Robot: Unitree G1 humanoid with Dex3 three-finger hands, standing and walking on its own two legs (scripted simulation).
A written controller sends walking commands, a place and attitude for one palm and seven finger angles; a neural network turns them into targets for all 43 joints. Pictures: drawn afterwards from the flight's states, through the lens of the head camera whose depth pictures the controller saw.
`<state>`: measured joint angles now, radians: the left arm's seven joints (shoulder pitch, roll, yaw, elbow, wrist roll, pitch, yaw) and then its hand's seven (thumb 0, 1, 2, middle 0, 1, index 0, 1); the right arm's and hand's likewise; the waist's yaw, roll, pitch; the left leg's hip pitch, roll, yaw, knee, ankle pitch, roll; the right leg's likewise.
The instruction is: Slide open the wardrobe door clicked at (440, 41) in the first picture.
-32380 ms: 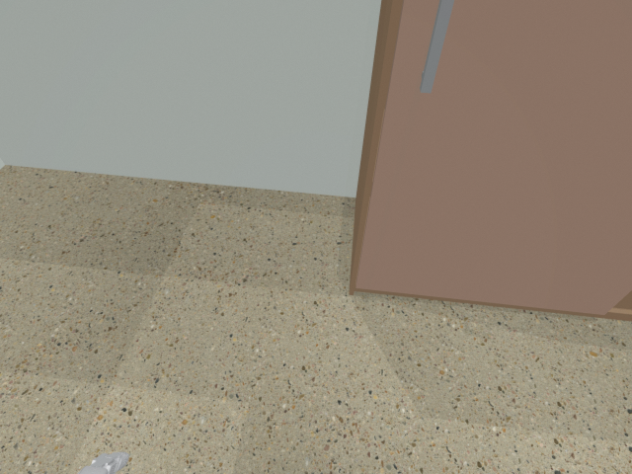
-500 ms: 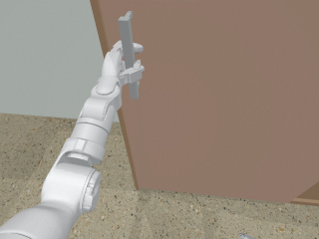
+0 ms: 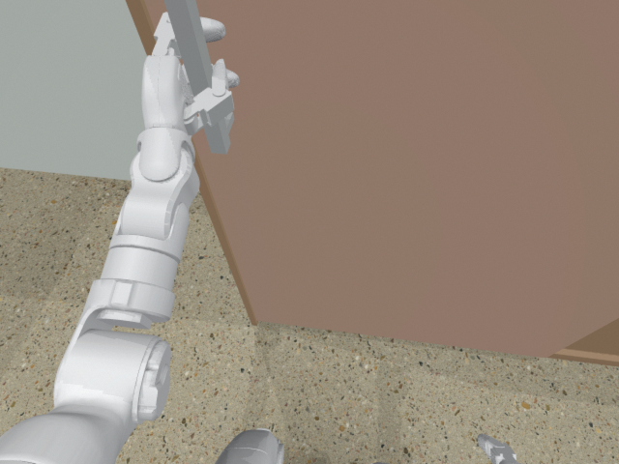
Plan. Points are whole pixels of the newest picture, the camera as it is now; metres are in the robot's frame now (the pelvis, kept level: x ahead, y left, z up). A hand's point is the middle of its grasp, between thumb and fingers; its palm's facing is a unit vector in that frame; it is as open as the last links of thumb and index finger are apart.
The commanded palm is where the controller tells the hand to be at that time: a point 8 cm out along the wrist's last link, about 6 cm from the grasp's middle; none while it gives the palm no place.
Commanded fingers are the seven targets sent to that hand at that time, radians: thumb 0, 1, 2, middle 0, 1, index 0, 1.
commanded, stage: step sideways, sliding the door along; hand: left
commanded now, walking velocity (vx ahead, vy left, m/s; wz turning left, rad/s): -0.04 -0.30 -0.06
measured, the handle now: (206, 63) +0.50 +0.17 +0.22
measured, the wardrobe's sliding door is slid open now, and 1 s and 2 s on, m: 0.00 0.14 0.35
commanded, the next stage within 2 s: none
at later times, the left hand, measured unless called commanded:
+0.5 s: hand (246, 93) +0.46 +0.12 +0.21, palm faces +0.51 -0.86 -0.10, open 6.8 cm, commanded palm +0.42 +0.08 +0.21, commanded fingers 0.00 0.90 0.90 -0.45 -1.40 -0.45 -1.40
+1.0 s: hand (356, 105) +0.46 +0.00 +0.21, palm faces +0.45 -0.89 -0.04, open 7.2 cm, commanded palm +0.42 -0.05 +0.20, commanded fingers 0.00 0.90 0.90 -0.45 -1.40 -0.45 -1.40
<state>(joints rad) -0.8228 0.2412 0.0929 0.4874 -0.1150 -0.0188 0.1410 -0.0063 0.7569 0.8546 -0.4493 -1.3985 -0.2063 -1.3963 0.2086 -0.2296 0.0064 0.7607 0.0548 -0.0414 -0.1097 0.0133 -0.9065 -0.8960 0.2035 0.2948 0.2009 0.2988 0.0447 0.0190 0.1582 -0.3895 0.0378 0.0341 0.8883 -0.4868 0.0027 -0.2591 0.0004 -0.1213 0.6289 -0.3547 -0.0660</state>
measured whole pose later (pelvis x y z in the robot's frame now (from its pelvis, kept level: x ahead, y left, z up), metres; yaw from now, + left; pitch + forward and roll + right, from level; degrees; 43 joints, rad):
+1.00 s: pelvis +0.16 -0.21 +0.00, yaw +7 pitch -3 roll -2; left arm -0.22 0.08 0.06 -0.36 -0.04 -0.01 0.20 -0.01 0.75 0.80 -0.45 -1.40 -0.06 -1.19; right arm 0.09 -0.16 0.04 0.53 0.04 -0.17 0.03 0.01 -0.91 -0.90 0.20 0.29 0.20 0.30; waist 0.17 0.11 0.23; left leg -0.18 0.21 0.15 0.79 -0.38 -0.05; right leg -0.26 -0.02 -0.13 0.64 -0.31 0.00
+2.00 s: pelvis +0.06 -0.33 +0.02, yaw -5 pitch -1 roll -5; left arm -0.41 0.18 0.05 -0.10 -0.04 -0.07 0.11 0.00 0.76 0.81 -0.46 -1.40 -0.25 -1.32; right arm 0.15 -0.19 -0.02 0.63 0.03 -0.03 0.03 0.01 -0.91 -0.90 0.20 0.29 0.20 0.30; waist 0.08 0.02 0.19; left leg -0.23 0.18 0.10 0.54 -0.28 -0.03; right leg -0.57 0.01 -0.01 1.17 -0.35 0.03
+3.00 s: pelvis +0.02 -0.60 -0.01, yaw +1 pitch -2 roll -2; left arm -0.70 0.33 0.24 0.31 -0.12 -0.01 0.17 -0.05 0.72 0.86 -0.45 -1.40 -0.11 -1.32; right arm 0.04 -0.23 -0.01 0.63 0.08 -0.04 -0.01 0.01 -0.90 -0.90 0.20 0.30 0.20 0.30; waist 0.10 0.11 0.22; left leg -0.41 0.22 -0.01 0.92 -0.53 -0.04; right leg -0.29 -0.04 -0.14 0.66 -0.33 -0.01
